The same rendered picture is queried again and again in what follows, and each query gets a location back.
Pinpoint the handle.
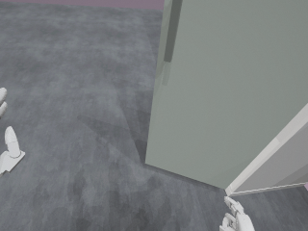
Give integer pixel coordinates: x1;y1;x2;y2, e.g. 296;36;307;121
164;0;183;63

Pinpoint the robot left hand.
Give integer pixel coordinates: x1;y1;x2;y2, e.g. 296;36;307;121
0;88;25;178

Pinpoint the robot right hand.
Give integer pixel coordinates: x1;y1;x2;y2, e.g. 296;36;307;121
219;196;255;231

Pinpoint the fridge door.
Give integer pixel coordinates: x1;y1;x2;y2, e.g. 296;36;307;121
145;0;308;190

